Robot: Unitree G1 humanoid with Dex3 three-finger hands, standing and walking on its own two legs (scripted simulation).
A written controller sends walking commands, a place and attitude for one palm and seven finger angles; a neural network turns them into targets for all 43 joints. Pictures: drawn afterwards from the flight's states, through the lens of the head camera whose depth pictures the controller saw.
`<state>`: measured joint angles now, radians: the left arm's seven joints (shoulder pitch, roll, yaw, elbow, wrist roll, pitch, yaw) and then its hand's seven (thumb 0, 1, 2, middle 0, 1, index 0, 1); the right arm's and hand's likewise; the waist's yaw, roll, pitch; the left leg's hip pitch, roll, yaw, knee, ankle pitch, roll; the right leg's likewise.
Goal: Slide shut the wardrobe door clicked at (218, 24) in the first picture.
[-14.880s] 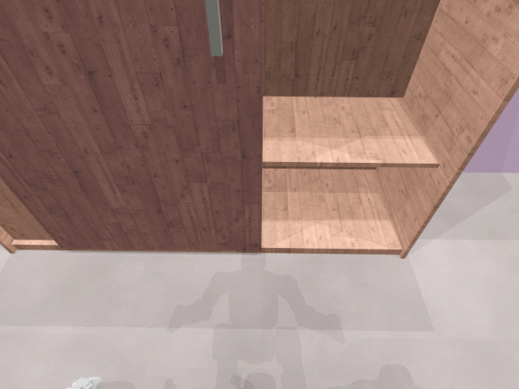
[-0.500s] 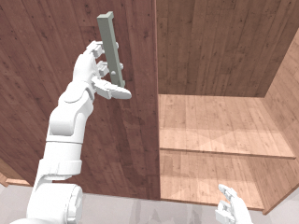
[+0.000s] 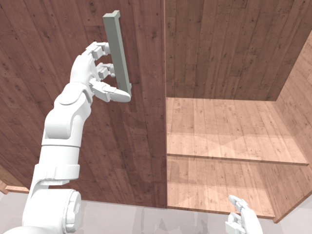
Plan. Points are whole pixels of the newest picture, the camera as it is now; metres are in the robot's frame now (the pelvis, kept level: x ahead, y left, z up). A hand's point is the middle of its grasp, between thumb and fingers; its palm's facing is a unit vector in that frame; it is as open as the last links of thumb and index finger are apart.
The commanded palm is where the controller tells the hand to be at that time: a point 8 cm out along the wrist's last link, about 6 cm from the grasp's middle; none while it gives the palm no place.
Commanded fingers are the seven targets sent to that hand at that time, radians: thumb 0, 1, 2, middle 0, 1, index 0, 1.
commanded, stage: move the hooked fingers beside the handle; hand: left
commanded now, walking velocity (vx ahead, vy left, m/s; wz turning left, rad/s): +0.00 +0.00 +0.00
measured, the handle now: (121, 59) +0.44 +0.12 +0.27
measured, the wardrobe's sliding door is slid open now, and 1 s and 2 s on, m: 0.63 0.63 0.63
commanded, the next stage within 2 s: feel for the door with the fingertips in 1.86 s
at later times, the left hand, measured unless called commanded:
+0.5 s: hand (99, 76) +0.38 +0.16 +0.26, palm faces +0.01 -1.00 -0.03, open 14.0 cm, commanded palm +0.36 +0.20 +0.26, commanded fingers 0.00 -0.50 0.30 -0.30 -1.20 -0.30 -1.20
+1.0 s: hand (93, 74) +0.39 +0.17 +0.26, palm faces +0.02 -1.00 -0.04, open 14.0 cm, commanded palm +0.36 +0.22 +0.26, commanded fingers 0.00 -0.50 0.30 -0.30 -1.20 -0.30 -1.20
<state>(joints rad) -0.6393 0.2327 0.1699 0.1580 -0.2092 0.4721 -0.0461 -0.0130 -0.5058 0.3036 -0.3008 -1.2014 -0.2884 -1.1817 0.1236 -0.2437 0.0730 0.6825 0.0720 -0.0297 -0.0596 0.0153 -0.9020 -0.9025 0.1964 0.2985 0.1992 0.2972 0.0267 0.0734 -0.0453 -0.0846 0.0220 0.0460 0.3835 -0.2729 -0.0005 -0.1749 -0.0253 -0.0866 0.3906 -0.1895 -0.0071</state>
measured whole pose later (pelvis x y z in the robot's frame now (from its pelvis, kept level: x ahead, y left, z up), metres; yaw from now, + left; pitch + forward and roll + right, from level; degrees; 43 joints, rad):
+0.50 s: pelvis +0.00 +0.01 +0.00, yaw +0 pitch -1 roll +0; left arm -0.62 0.28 0.21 0.17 -0.21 0.45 -0.09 -0.01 -0.51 0.30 -0.30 -1.20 -0.30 -1.20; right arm 0.14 -0.25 0.07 0.69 0.08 -0.04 -0.07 0.02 -0.90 -0.90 0.20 0.30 0.20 0.30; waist 0.03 0.07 -0.05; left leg -0.08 0.02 0.05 0.38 -0.27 0.01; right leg -0.17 -0.03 -0.08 0.38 -0.18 0.00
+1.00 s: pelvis +0.00 +0.01 +0.00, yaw +0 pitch -1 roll +0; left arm -0.63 0.32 0.25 0.22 -0.21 0.42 -0.13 -0.01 -0.51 0.30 -0.30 -1.20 -0.30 -1.20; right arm 0.16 -0.25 0.07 0.68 0.07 -0.06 -0.07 0.02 -0.90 -0.90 0.20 0.30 0.20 0.30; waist 0.02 0.07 -0.05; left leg -0.09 0.01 0.05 0.38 -0.27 0.01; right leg -0.18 -0.03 -0.08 0.37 -0.18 0.00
